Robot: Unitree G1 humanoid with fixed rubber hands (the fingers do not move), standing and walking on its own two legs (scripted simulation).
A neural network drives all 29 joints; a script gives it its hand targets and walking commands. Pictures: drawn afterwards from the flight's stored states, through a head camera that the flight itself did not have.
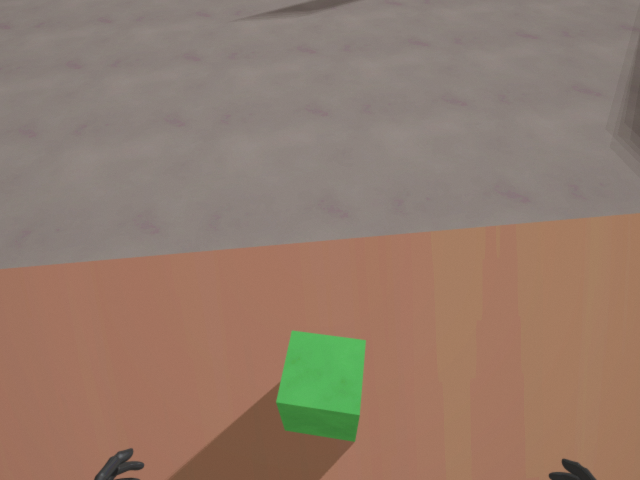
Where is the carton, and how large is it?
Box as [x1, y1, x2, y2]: [276, 331, 365, 441]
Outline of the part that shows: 292,331 276,400 285,430 354,441 359,416 365,340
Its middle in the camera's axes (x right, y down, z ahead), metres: +0.01 +0.43 +1.12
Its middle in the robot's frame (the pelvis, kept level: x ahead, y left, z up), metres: +0.46 +0.04 -0.66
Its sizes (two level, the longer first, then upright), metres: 0.210 0.200 0.250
